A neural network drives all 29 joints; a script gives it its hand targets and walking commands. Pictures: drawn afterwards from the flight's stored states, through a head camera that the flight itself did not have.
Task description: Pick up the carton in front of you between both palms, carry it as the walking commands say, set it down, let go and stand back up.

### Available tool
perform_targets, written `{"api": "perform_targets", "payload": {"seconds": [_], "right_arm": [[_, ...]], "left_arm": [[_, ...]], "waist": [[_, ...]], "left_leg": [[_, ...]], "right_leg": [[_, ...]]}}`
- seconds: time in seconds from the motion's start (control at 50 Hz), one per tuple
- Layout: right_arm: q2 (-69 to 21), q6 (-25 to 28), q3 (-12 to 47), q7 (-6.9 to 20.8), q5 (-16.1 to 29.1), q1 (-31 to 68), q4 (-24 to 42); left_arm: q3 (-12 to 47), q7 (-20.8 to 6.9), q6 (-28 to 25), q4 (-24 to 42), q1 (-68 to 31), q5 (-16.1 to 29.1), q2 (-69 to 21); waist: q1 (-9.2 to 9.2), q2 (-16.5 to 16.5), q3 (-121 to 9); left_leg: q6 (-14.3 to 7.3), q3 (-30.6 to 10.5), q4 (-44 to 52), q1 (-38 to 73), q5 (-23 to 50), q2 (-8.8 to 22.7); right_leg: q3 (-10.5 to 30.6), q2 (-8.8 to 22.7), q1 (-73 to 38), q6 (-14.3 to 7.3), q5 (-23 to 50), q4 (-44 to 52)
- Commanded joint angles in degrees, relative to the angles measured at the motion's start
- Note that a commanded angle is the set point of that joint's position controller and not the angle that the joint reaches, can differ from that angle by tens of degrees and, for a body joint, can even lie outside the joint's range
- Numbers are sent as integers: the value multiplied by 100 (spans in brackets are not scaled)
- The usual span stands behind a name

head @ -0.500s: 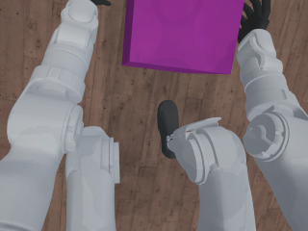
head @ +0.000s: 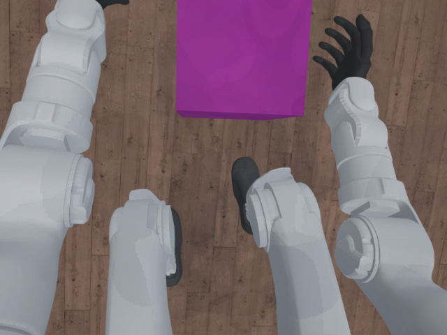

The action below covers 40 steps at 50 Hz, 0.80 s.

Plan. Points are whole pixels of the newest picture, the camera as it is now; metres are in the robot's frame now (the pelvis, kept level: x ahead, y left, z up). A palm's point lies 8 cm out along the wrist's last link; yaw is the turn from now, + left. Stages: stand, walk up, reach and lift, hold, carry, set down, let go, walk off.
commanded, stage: set down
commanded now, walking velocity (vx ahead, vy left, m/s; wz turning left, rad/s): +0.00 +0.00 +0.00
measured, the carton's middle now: (232, 66) +0.52 -0.09 -0.30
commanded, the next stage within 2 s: let go in 0.72 s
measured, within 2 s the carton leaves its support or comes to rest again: neither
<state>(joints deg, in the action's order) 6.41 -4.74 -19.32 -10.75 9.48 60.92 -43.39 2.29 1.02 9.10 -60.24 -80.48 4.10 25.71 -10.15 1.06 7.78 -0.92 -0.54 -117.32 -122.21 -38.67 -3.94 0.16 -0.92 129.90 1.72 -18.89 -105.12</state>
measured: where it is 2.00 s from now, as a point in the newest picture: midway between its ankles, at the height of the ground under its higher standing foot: (210, 233)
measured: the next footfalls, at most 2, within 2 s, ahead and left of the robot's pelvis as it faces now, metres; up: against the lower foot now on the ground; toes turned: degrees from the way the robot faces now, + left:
none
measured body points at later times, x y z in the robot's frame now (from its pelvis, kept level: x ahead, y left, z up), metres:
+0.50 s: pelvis +0.03 +0.00 +0.12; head +0.34 -0.01 +0.44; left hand +0.60 +0.12 +0.00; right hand +0.46 -0.26 +0.01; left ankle +0.07 +0.11 -0.39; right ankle +0.17 -0.12 -0.39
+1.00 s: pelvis +0.07 -0.01 +0.25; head +0.32 -0.01 +0.62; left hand +0.52 +0.15 +0.13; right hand +0.42 -0.24 +0.14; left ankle +0.07 +0.11 -0.39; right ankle +0.17 -0.12 -0.39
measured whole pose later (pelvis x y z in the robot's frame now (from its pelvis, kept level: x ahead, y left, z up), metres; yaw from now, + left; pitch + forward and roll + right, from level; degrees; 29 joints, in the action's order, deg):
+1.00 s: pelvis +0.07 -0.01 +0.25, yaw +3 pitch +40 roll +1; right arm 3.0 -5.4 -14.7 0.0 -2.6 25.8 -28.5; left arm -11.9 1.0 6.5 -45.1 -43.3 -6.4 12.8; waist -8.7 1.1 -6.9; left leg 0.0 -2.5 -59.3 -74.8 -24.2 -4.1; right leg 0.9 0.3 81.5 0.0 -11.5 -53.3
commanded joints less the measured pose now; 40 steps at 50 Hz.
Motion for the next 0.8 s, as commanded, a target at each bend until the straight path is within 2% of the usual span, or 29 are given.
{"api": "perform_targets", "payload": {"seconds": [0.0, 0.1, 0.28, 0.38, 0.68, 0.78], "right_arm": [[579, -29, -57, -41, -206, 865, 828], [287, -177, 14, -28, -307, 619, 994], [230, -361, -12, -16, -372, 45, 1598], [197, -397, -4, 44, -385, -308, 1798], [-8, -274, -122, 308, -648, -1012, 1679], [-92, -167, -82, 485, -859, -1519, 1665]], "left_arm": [[-267, -152, -84, 271, -1337, 14, 410], [-489, -320, -150, 281, -1218, -96, 600], [-626, -444, -18, 936, -965, -266, 661], [-700, -491, 24, 1088, -693, -319, 573], [-972, -627, -105, 838, 65, -597, 241], [-1229, -546, -206, 798, 789, -819, 13]], "waist": [[-339, 545, -6129], [-284, 504, -6211], [-303, 909, -7021], [-281, 1013, -7089], [-280, 873, -6469], [-160, 775, -6523]], "left_leg": [[-84, -31, 1890, 1401, 714, 95], [-92, 103, 2283, 1402, 649, 21], [2, 210, 3069, 2790, 1247, -74], [58, 186, 3543, 3367, 1641, -86], [80, -41, 5218, 4617, 2387, -41], [107, -102, 5743, 5096, 2819, -48]], "right_leg": [[-406, -92, -5182, 176, 1052, 509], [-300, -140, -5722, 224, 1026, 947], [-374, -210, -6307, 185, 1651, 1715], [-384, -212, -6552, 156, 1961, 2166], [-331, -117, -7373, 167, 2501, 3767], [-289, -114, -7957, 141, 2769, 4250]]}}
